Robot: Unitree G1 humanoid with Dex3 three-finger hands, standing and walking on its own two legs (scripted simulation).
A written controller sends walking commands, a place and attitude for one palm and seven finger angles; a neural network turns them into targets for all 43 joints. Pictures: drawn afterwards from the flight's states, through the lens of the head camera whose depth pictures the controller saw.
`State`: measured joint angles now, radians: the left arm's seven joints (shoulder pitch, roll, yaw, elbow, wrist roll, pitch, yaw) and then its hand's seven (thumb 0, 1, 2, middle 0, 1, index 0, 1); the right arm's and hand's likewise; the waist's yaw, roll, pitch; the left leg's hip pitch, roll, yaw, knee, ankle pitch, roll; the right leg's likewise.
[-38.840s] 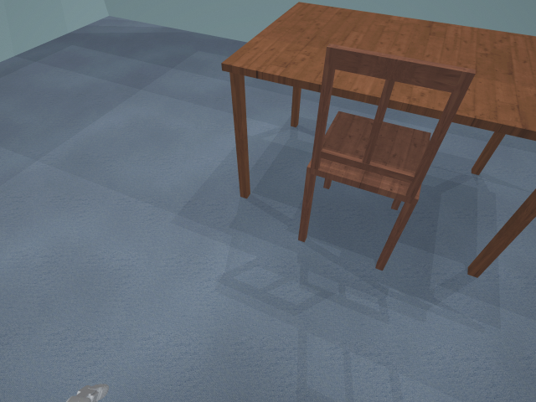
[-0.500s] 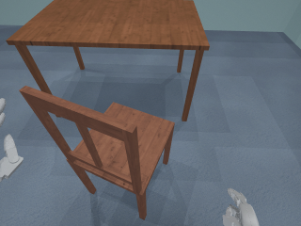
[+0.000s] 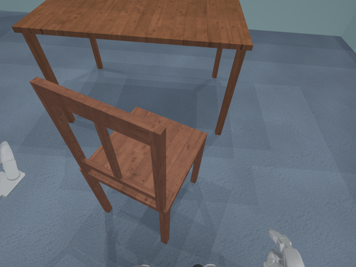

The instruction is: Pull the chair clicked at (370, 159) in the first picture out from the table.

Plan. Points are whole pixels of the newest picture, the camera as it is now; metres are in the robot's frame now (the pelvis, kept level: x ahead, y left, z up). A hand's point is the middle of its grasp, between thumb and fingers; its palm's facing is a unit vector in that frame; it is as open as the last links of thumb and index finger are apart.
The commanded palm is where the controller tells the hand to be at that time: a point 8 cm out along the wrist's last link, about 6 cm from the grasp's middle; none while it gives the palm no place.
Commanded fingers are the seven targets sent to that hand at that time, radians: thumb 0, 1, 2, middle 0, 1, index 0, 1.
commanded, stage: step back with the hand held close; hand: left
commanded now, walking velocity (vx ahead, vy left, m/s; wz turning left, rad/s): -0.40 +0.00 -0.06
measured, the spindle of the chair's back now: (110, 153) +0.43 +0.23 -0.07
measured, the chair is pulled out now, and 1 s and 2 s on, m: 0.58 0.58 0.58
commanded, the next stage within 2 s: stop stepping back and stand still in 0.50 s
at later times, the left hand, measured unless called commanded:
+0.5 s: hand (31, 220) +0.15 +0.21 +0.19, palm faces +0.32 -0.79 -0.52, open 7.4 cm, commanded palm +0.08 +0.25 +0.19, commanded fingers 0.00 0.90 0.90 -0.20 -0.30 -0.20 -0.30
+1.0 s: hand out of the picture +0.01 +0.18 +0.18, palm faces +0.43 -0.82 -0.39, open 7.4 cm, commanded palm -0.05 +0.22 +0.19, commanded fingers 0.00 0.90 0.90 -0.20 -0.30 -0.20 -0.30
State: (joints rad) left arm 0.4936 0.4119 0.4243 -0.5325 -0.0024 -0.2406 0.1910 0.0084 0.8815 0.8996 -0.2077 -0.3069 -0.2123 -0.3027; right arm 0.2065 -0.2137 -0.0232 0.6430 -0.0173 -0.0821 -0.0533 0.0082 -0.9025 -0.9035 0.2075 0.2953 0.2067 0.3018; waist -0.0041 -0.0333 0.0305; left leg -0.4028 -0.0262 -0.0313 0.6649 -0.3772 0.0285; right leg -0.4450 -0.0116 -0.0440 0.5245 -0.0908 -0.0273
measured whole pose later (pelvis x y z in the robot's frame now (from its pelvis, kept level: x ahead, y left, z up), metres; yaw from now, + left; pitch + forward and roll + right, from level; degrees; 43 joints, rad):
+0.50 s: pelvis -0.08 -0.04 +0.01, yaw -3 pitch +2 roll +1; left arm 0.54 0.50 0.47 -0.54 -0.02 -0.30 0.13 0.01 0.88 0.90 -0.21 -0.31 -0.21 -0.30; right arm 0.10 -0.18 -0.02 0.63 -0.02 -0.12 -0.08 0.01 -0.90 -0.90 0.21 0.30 0.21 0.30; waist -0.01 -0.08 0.04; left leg -0.36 0.03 0.06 0.45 -0.12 -0.01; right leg -0.35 0.04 0.04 0.64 -0.36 0.00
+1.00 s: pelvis -0.20 -0.07 +0.01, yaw -2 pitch -2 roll +2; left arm 0.49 0.40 0.39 -0.44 0.00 -0.19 0.18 0.01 0.88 0.90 -0.20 -0.31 -0.21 -0.30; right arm 0.32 -0.23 -0.02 0.66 -0.01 -0.14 -0.07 0.01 -0.90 -0.90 0.21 0.30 0.21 0.30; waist -0.04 -0.09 -0.06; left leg -0.14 0.00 0.06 0.47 -0.29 0.01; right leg -0.42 -0.02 -0.06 0.71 -0.34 0.00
